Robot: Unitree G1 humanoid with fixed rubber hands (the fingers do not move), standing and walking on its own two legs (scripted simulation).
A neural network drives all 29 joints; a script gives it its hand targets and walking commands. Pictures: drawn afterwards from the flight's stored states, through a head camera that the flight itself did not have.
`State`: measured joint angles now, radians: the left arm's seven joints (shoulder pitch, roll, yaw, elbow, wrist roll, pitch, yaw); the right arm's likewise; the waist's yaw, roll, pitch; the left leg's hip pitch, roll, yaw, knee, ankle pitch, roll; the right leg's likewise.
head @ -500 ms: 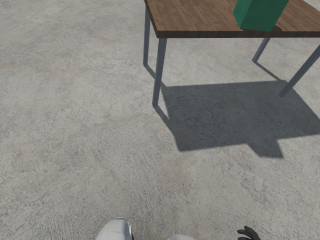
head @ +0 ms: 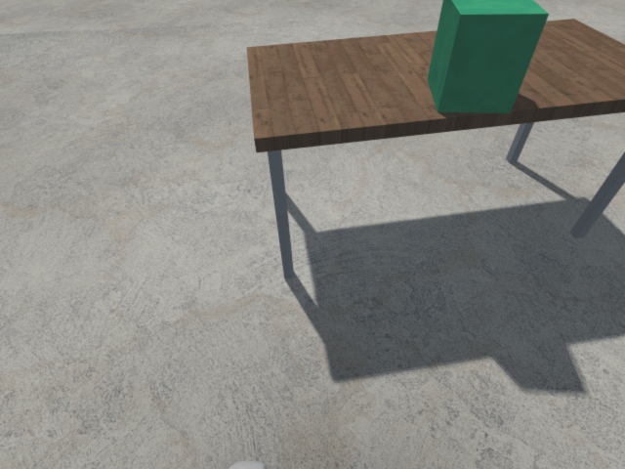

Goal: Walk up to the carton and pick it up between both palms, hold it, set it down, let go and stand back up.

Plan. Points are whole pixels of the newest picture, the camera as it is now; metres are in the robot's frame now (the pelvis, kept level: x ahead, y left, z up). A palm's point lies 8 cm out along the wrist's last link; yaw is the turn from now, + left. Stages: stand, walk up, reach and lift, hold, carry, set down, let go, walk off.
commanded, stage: walk up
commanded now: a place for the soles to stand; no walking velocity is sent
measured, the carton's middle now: (478, 52) +1.15 -0.40 +0.06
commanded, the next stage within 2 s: none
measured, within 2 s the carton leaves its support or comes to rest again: neither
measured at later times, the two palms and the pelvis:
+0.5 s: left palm (216, 372) +0.29 +0.17 -0.11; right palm (593, 405) +0.25 -0.37 -0.07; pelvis +0.18 -0.10 +0.01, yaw +1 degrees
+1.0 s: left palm (323, 355) +0.33 +0.00 -0.12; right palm (595, 251) +0.53 -0.50 -0.07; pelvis +0.35 -0.27 +0.00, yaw +7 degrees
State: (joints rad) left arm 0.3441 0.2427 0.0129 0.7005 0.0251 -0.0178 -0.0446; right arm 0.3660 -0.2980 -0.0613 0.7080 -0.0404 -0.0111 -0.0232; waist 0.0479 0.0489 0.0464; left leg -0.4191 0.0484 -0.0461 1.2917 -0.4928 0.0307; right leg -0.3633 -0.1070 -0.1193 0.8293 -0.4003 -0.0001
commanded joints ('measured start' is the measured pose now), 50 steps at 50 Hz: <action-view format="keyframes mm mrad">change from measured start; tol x32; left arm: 1 2 200 60 -88 17 -27 20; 50 -83 213 26 -121 33 36 17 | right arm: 1 -15 -65 -25 -120 15 -33 -6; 50 135 -58 -35 -99 16 -60 -31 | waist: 1 -7 -217 92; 29 1 176 54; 35 101 -495 -93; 50 -107 -47 -85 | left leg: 1 -245 23 -17 -54 80 -15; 10 375 -65 139 -647 398 41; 15 492 447 -894 -1084 -568 319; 21 65 300 -344 -1024 -31 235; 30 -106 186 -12 -918 -157 146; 38 -433 -2 -43 106 -99 -11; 50 389 -39 87 -683 398 38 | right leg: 1 124 -251 314 -490 217 -231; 7 146 -198 119 -385 490 -190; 16 -429 18 129 624 -167 12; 33 361 54 -14 -161 129 -6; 38 170 -344 805 -712 -480 -281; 46 6 -251 271 -404 379 -261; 50 -138 -126 88 -97 243 -144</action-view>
